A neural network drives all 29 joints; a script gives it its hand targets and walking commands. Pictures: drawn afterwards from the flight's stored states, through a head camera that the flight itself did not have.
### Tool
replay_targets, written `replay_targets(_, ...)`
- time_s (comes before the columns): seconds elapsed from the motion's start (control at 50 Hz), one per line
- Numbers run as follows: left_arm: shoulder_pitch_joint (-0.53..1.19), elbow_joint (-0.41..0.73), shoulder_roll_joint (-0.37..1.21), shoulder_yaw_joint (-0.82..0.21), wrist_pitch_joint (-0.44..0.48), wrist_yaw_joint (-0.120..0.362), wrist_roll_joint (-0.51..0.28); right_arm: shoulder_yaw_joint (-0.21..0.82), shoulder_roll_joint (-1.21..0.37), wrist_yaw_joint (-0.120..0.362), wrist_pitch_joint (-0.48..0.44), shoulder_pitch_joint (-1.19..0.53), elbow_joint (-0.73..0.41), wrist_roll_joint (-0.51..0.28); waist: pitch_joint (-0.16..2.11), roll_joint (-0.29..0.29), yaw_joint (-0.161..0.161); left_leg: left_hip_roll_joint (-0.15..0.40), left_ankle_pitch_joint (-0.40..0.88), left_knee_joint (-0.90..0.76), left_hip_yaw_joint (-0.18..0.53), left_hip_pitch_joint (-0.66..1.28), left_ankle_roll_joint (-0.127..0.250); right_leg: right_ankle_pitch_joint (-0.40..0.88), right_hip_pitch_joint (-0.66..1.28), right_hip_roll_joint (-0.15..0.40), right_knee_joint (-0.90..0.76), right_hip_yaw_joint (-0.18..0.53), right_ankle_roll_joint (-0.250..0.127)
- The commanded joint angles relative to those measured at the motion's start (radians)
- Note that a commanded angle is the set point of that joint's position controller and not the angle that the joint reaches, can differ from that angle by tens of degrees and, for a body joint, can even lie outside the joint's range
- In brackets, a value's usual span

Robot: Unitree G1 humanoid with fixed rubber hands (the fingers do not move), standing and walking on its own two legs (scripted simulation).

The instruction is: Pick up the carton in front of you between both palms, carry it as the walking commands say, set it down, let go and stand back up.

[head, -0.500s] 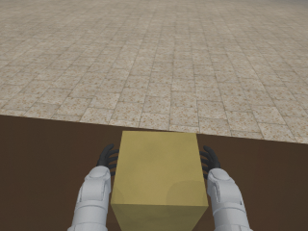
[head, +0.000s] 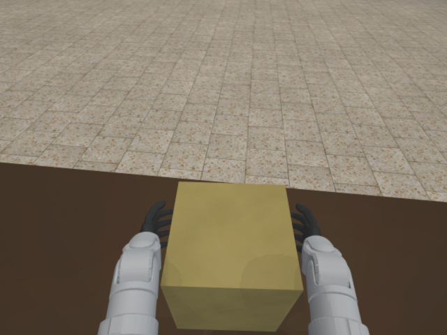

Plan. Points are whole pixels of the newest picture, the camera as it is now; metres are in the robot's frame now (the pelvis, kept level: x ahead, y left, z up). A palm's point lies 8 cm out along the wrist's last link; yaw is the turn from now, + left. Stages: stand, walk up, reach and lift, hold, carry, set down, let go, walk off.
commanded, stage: reach and lift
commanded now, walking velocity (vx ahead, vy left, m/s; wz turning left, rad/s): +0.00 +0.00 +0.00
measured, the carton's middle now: (229, 259) +0.30 +0.00 -0.04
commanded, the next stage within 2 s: hold in 0.48 s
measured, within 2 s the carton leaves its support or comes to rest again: neither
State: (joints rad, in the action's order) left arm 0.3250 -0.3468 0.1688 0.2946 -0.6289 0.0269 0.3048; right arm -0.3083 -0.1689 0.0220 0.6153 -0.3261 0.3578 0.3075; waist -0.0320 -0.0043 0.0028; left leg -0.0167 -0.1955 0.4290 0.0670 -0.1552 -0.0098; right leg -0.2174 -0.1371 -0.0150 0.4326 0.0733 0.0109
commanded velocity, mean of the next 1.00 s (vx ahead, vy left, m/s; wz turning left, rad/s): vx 0.00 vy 0.00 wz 0.00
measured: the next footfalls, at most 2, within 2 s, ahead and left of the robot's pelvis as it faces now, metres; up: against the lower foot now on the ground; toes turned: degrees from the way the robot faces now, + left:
none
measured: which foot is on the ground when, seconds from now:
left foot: down 0.00-1.00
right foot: down 0.00-1.00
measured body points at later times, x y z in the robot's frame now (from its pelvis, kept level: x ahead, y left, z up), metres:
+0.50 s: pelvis +0.01 +0.00 +0.00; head -0.02 +0.00 +0.45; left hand +0.31 +0.15 +0.03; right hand +0.31 -0.15 +0.03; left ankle +0.03 +0.13 -0.74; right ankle +0.02 -0.13 -0.74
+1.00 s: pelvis +0.00 +0.00 +0.00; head -0.04 +0.00 +0.45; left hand +0.30 +0.15 +0.05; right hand +0.30 -0.15 +0.05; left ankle +0.03 +0.13 -0.74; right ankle +0.02 -0.13 -0.74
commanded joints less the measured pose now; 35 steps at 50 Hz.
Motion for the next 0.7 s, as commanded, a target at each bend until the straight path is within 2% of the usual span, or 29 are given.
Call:
replay_targets(0.0,0.464,0.010,0.937,-0.546,0.018,0.217,-0.225,0.548,-0.922,0.230,-0.014,-0.471,-0.007,-0.223,0.284,0.007,0.000,-0.074,0.153,-0.063,0.000,0.134,0.001,0.133,0.033,-0.078,-0.082,-0.010,-0.014)
replay_targets(0.24,0.383,0.104,0.914,-0.584,-0.011,0.212,-0.253,0.586,-0.913,0.219,0.020,-0.381,-0.097,-0.249,0.282,0.003,0.000,-0.080,0.249,-0.079,0.005,0.168,-0.001,0.243,0.087,-0.081,-0.098,0.001,-0.006)
replay_targets(0.46,0.388,0.146,0.899,-0.601,-0.038,0.211,-0.264,0.605,-0.906,0.213,0.048,-0.382,-0.134,-0.264,0.259,0.001,0.003,-0.082,0.218,-0.088,0.002,0.170,0.002,0.223,0.097,-0.079,-0.107,0.004,-0.004)
replay_targets(0.56,0.353,0.234,0.898,-0.663,-0.075,0.203,-0.301,0.663,-0.896,0.203,0.087,-0.349,-0.225,-0.298,0.294,0.001,-0.004,-0.081,0.285,-0.099,0.010,0.208,-0.001,0.292,0.139,-0.078,-0.118,0.008,-0.003)
replay_targets(0.68,0.356,0.197,0.854,-0.608,-0.112,0.197,-0.269,0.608,-0.848,0.202,0.122,-0.352,-0.191,-0.268,0.157,0.005,-0.004,-0.076,0.119,-0.128,0.003,0.153,0.004,0.122,0.091,-0.074,-0.147,-0.002,-0.011)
